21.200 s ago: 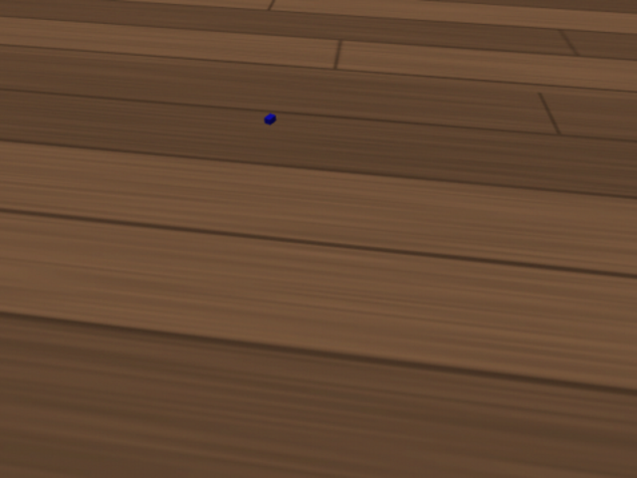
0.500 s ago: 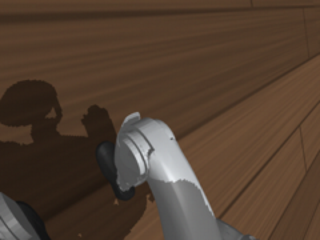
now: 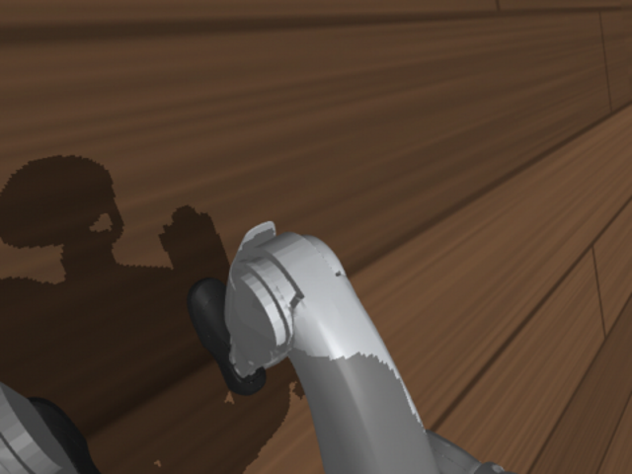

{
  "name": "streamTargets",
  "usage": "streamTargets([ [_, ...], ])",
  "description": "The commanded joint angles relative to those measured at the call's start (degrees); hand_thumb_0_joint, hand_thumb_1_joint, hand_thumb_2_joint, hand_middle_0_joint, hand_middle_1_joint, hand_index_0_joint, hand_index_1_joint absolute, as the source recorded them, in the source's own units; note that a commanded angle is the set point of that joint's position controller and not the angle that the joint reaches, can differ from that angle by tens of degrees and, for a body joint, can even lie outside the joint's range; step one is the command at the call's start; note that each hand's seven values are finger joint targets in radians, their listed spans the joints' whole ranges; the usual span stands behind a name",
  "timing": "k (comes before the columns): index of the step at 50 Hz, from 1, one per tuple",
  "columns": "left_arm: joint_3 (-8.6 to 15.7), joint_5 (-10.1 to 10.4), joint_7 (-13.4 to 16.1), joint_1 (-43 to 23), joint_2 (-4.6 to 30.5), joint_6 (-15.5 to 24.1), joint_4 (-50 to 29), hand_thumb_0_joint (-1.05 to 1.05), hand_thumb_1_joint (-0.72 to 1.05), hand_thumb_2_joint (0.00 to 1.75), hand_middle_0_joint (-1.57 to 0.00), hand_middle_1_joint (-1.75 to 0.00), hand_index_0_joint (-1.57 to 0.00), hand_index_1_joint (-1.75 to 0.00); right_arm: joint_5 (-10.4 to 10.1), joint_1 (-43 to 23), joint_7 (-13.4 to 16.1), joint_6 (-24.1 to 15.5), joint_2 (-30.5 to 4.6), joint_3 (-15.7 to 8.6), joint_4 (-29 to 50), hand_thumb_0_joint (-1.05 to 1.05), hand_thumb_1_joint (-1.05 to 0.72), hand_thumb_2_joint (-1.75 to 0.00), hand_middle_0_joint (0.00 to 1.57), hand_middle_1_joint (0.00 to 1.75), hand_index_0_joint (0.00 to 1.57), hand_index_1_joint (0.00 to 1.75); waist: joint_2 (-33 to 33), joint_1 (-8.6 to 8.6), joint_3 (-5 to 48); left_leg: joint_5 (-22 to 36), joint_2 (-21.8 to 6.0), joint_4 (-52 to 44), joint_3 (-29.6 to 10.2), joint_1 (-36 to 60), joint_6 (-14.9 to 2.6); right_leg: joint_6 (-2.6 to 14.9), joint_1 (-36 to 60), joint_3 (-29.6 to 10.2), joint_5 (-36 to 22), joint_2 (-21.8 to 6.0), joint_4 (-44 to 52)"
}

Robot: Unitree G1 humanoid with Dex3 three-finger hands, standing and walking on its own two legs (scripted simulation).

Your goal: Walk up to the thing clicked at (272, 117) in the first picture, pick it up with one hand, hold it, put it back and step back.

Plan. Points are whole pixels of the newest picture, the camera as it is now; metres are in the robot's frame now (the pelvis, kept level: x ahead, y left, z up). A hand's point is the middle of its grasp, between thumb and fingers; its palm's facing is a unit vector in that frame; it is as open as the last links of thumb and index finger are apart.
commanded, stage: settle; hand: left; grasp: from above
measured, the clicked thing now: out of the picture +0.46 +0.39 -0.32
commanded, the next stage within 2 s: lift in 0.76 s
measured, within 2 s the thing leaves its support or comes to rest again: leaves its support in 0.16 s
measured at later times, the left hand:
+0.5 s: hand out of the picture +0.44 +0.41 -0.21, palm faces -0.06 -0.43 -0.90, open 6.8 cm
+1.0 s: hand out of the picture +0.44 +0.39 -0.16, palm faces -0.07 -0.43 -0.90, open 6.8 cm
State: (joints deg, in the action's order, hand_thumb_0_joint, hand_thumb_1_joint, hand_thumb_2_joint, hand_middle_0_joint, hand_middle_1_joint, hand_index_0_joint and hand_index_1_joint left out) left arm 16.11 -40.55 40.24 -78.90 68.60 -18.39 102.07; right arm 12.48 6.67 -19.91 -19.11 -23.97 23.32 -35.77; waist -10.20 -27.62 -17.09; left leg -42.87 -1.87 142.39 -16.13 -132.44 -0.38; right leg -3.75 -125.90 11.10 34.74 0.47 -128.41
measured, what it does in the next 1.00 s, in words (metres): stands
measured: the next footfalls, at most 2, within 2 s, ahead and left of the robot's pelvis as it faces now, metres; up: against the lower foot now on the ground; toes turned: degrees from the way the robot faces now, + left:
none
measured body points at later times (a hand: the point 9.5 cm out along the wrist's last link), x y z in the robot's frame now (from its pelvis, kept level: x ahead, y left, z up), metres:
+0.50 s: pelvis +0.00 +0.00 +0.01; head +0.30 +0.13 +0.32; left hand +0.45 +0.43 -0.16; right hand +0.02 -0.24 -0.04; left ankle +0.05 +0.12 -0.30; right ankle +0.13 -0.12 -0.30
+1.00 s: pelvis +0.00 -0.01 +0.00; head +0.27 +0.08 +0.35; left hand +0.45 +0.41 -0.11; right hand +0.02 -0.27 -0.07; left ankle +0.05 +0.12 -0.30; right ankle +0.13 -0.12 -0.30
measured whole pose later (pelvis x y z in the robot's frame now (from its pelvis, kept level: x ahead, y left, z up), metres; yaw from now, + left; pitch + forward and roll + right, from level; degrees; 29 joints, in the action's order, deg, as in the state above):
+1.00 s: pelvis +0.00 -0.01 +0.00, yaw +6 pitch +35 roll -10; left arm 19.7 -44.9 29.1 -74.1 51.9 -25.9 93.3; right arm 8.6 12.8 -17.2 -17.4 -20.3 9.1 -46.5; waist 0.5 -20.0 -3.4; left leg -41.2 -1.8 138.4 -9.1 -133.5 -0.1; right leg -2.5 -130.6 5.2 35.2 -1.0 -130.0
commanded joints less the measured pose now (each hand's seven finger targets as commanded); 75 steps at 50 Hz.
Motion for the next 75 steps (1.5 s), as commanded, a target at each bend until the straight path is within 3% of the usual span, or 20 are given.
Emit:
streamTargets([
  [1,-1.01,-2.06,2.06,-11.93,12.23,-0.31,-7.06,0.0,0.66,0.39,-0.97,-0.54,-1.03,-0.48,-0.45,14.71,-0.16,0.21,-19.86,-4.56,-3.53,0.0,-0.9,-0.9,0.2,0.3,0.2,0.3,37.86,-4.58,38.77,17.47,-2.48,-15.63,4.76,29.05,1.03,4.16,25.71,5.08,-15.85,3.14,9.18],
  [7,0.24,-3.62,1.71,-13.59,13.38,-1.85,-12.92,0.0,0.65,0.33,-0.95,-0.52,-1.02,-0.45,-1.28,15.99,-0.16,1.07,-20.38,-6.99,-1.82,0.0,-0.91,-0.9,0.2,0.3,0.2,0.3,41.44,-3.49,42.49,20.07,-2.64,-16.92,4.86,32.7,1.45,4.46,25.41,4.67,-17.13,3.15,9.13],
  [11,0.55,-3.6,-0.18,-13.1,11.5,-3.65,-14.62,0.0,0.62,0.31,-0.93,-0.51,-0.99,-0.44,-2.52,17.33,-0.38,1.65,-18.82,-7.85,-3.16,0.0,-0.91,-0.9,0.2,0.3,0.2,0.3,42.27,-1.79,44.76,21.34,-2.68,-17.16,5.03,33.97,1.85,4.43,23.28,4.78,-17.08,2.98,8.99],
  [17,-0.43,-3.54,-4.5,-8.9,6.42,-6.28,-17.17,0.0,0.68,0.35,-0.95,-0.55,-1.03,-0.47,-3.7,19.02,-0.27,2.32,-16.16,-9.9,-4.26,0.0,-0.9,-0.9,0.2,0.3,0.2,0.3,40.09,0.31,45.93,20.39,-1.9,-17.84,6.02,31.62,1.46,4.3,22.05,3.75,-15.95,3.06,9.16],
  [22,-1.29,-2.89,-6.06,-8.83,0.86,-6.89,-17.9,0.0,0.74,0.4,-0.99,-0.58,-1.07,-0.5,-3.95,20.42,0.1,2.51,-14.28,-11.76,-6.84,0.0,-0.9,-0.9,0.2,0.3,0.2,0.3,39.59,1.26,46.17,19.07,-1.55,-19.11,5.85,31.84,1.63,4.76,18.54,3.29,-14.25,2.64,8.4],
  [25,-1.11,-3.66,-6.53,-10.73,0.79,-6.74,-19.32,0.0,0.75,0.42,-1.0,-0.59,-1.08,-0.51,-4.09,20.67,0.62,2.09,-14.5,-13.12,-8.29,0.0,-0.9,-0.89,0.2,0.3,0.2,0.3,39.5,1.78,46.51,16.66,-1.11,-19.7,6.38,31.4,1.47,4.91,16.9,2.69,-12.63,2.43,8.34],
  [27,-1.96,-3.78,-6.92,-10.38,-1.83,-7.0,-18.31,0.0,0.76,0.41,-1.02,-0.57,-1.09,-0.5,-4.33,20.45,0.72,2.11,-13.58,-13.31,-8.83,0.0,-0.9,-0.89,0.2,0.3,0.2,0.3,38.97,2.32,47.22,17.12,-1.01,-19.34,6.69,32.0,1.56,5.01,16.03,2.41,-12.85,2.3,7.88],
  [41,0.88,-5.62,-7.38,-11.8,-0.78,-7.58,-15.19,0.0,0.86,0.47,-1.13,-0.56,-1.19,-0.5,-4.0,21.85,2.32,1.31,-12.69,-16.54,-12.12,0.0,-0.9,-0.89,0.2,0.3,0.2,0.3,33.49,5.48,53.27,15.15,0.27,-18.66,11.43,26.09,0.24,4.36,20.5,-0.79,-11.14,2.02,9.4],
  [42,0.75,-5.92,-7.75,-12.19,-0.61,-7.44,-15.87,0.0,0.87,0.45,-1.14,-0.53,-1.2,-0.48,-3.8,21.99,2.39,1.32,-12.51,-16.64,-12.18,0.0,-0.9,-0.89,0.2,0.3,0.2,0.3,32.76,4.78,53.0,15.06,0.45,-18.28,11.82,25.03,-0.05,4.1,21.34,-1.2,-11.03,2.0,9.78],
  [46,1.29,-5.94,-8.69,-11.6,-1.77,-7.75,-16.42,0.0,0.73,0.35,-1.01,-0.53,-1.09,-0.45,-3.91,22.3,2.81,1.39,-12.43,-18.16,-12.55,0.0,-0.9,-0.9,0.2,0.3,0.2,0.3,33.34,6.01,55.28,16.02,0.53,-19.01,11.96,27.45,0.27,4.33,20.45,-1.44,-11.05,1.73,9.42],
  [47,1.94,-6.31,-8.74,-10.5,-0.9,-7.87,-16.33,0.0,0.7,0.35,-0.99,-0.55,-1.07,-0.47,-4.14,22.84,2.78,1.69,-12.4,-18.41,-13.01,0.0,-0.9,-0.9,0.2,0.3,0.2,0.3,34.04,7.48,57.16,16.81,0.36,-18.89,12.16,28.22,0.32,4.44,21.27,-1.47,-11.51,1.66,9.27],
  [50,1.39,-5.88,-10.29,-11.14,-2.24,-7.81,-19.18,0.0,0.66,0.35,-0.98,-0.52,-1.05,-0.45,-4.41,22.42,3.1,1.93,-11.36,-19.5,-13.27,0.0,-0.91,-0.91,0.2,0.3,0.2,0.3,33.42,7.9,58.63,16.8,0.67,-19.31,12.9,28.45,0.11,4.43,21.95,-2.28,-11.32,1.65,9.85],
  [56,0.95,-6.54,-12.92,-9.63,-4.54,-8.19,-24.9,0.0,0.62,0.34,-0.95,-0.5,-1.01,-0.44,-6.2,22.94,3.37,3.23,-10.4,-21.88,-14.32,0.0,-0.91,-0.91,0.2,0.3,0.2,0.3,34.09,10.99,65.3,18.51,0.93,-21.08,13.77,32.34,0.07,5.03,22.81,-3.19,-12.27,1.41,10.48],
  [60,-0.85,-6.16,-13.86,-5.88,-10.56,-9.02,-23.35,0.0,0.59,0.31,-0.93,-0.48,-0.99,-0.42,-7.5,23.08,3.76,4.28,-9.67,-23.66,-15.53,0.0,-0.9,-0.91,0.2,0.3,0.2,0.3,32.62,12.09,63.35,17.16,1.02,-24.58,13.25,34.45,0.42,5.58,19.2,-3.08,-10.46,1.04,10.95],
  [62,-0.27,-5.55,-14.03,-6.16,-10.31,-8.97,-25.26,0.0,0.62,0.28,-0.94,-0.49,-1.01,-0.41,-7.76,23.07,4.11,4.5,-9.2,-24.47,-15.77,0.0,-0.9,-0.9,0.2,0.3,0.2,0.3,30.78,12.71,63.36,16.35,1.28,-25.92,13.86,34.04,0.15,5.43,20.82,-3.86,-10.04,0.82,12.52],
  [64,-1.09,-4.86,-14.52,-5.63,-13.2,-9.51,-26.48,0.0,0.61,0.32,-0.95,-0.48,-1.01,-0.42,-8.2,22.31,4.47,4.79,-8.51,-25.18,-16.32,0.0,-0.9,-0.9,0.2,0.3,0.2,0.3,30.81,13.31,63.08,14.53,1.41,-27.94,13.57,36.16,0.2,5.65,18.32,-4.12,-7.91,0.4,13.72],
  [65,-2.39,-4.59,-15.04,-3.93,-15.4,-9.97,-23.99,0.0,0.62,0.31,-0.96,-0.47,-1.02,-0.41,-8.18,22.15,4.63,4.86,-8.37,-25.43,-16.16,0.0,-0.91,-0.9,0.2,0.3,0.2,0.3,28.1,12.2,60.38,13.26,1.49,-28.18,14.23,34.31,-0.03,5.43,19.58,-4.46,-7.09,0.67,15.3],
  [69,-2.71,-3.72,-15.7,-4.52,-16.85,-10.24,-30.91,0.0,0.62,0.32,-0.96,-0.47,-1.02,-0.41,-8.97,20.64,5.68,5.17,-7.39,-26.11,-15.53,0.0,-0.91,-0.91,0.2,0.3,0.2,0.3,29.07,14.37,65.15,13.17,1.76,-31.58,13.56,39.91,0.32,5.59,21.12,-4.91,-6.68,-0.05,17.45],
  [71,-3.77,-3.4,-16.56,-1.92,-18.05,-11.08,-31.73,0.0,0.63,0.3,-0.98,-0.46,-1.04,-0.4,-9.35,19.56,6.12,5.52,-6.6,-26.12,-15.03,0.0,-0.91,-0.91,0.2,0.3,0.2,0.3,25.36,14.1,63.94,12.17,1.92,-32.63,13.9,38.93,-0.08,5.21,23.45,-5.35,-5.92,0.13,20.19],
  [75,-4.08,-1.04,-17.17,2.92,-19.97,-12.75,-35.93,0.0,0.62,0.28,-0.97,-0.44,-1.03,-0.38,-9.86,18.43,7.25,5.74,-4.96,-26.54,-14.32,0.0,-0.91,-0.91,0.2,0.3,0.2,0.3,21.6,16.05,66.15,12.56,2.08,-36.19,15.06,40.69,-0.37,4.71,31.61,-6.44,-5.89,0.17,25.81],
])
